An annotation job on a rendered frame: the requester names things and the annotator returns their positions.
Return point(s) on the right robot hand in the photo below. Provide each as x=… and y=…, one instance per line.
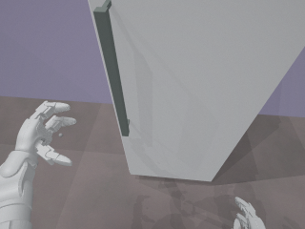
x=250, y=219

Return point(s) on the left robot forearm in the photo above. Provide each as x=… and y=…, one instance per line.
x=16, y=190

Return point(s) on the handle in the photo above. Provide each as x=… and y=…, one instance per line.
x=104, y=29

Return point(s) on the fridge door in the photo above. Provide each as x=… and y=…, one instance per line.
x=195, y=74

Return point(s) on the left robot hand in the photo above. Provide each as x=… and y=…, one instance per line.
x=33, y=130

